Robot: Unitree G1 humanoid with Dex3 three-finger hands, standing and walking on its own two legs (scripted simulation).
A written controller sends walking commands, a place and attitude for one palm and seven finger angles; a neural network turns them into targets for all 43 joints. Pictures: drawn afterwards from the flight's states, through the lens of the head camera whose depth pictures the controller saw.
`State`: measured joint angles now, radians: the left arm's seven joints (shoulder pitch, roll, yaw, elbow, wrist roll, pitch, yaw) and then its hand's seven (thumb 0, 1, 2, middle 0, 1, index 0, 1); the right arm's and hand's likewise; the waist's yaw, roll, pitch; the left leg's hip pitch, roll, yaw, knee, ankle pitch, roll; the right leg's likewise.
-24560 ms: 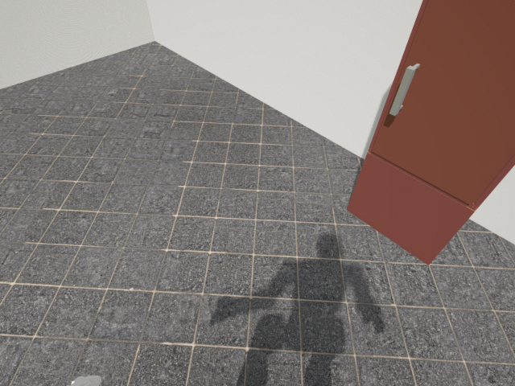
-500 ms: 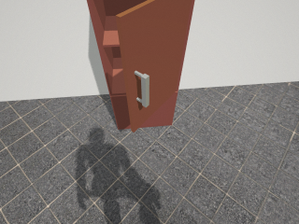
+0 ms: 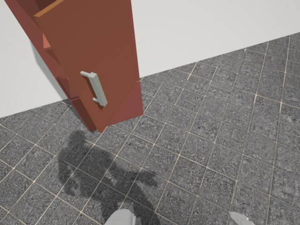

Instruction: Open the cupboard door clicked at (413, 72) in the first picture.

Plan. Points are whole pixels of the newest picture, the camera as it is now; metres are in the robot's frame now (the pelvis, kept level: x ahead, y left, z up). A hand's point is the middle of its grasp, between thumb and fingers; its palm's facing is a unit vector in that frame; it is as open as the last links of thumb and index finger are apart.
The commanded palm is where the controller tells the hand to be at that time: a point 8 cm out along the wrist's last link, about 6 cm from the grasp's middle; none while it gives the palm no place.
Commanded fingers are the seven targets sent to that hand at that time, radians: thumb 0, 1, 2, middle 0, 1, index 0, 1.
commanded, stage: walk to a spot facing it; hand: left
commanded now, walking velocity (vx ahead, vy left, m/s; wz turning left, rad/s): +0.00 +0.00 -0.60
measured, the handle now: (94, 89) +0.55 +0.27 -0.05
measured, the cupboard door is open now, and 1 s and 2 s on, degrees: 45 45 45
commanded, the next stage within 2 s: none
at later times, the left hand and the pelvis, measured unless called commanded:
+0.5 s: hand (94, 207) +0.17 +0.20 -0.16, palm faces -0.30 -0.92 -0.26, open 7.4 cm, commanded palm none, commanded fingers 0.00 0.90 0.90 -0.20 -0.30 -0.20 -0.30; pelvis +0.01 +0.02 +0.00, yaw -19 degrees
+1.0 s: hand (132, 186) +0.24 +0.09 -0.17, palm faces -0.58 -0.80 -0.16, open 7.4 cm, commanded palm none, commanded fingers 0.00 0.90 0.90 -0.20 -0.30 -0.20 -0.30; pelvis +0.06 -0.02 +0.00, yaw -36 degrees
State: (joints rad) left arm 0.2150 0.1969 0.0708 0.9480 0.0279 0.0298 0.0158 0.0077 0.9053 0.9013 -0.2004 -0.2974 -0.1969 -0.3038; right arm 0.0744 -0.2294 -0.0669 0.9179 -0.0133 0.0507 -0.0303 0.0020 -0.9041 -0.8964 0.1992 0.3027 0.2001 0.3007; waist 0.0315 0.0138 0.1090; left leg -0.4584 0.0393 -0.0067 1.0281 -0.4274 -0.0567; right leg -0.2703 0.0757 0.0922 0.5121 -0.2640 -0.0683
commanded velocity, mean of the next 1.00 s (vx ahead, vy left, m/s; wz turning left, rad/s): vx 0.11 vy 0.00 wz -0.60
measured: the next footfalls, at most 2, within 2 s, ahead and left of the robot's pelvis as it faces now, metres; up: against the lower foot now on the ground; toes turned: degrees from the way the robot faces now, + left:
left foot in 0.20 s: +0.06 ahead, +0.16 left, +0.00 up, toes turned -9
right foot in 0.54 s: +0.02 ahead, -0.13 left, +0.00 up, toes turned -24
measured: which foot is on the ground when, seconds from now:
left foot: up 0.00-0.18, down 0.20-0.54, up 0.56-0.86, down 0.88-1.00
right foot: down 0.00-0.20, up 0.22-0.52, down 0.54-0.88, up 0.90-1.00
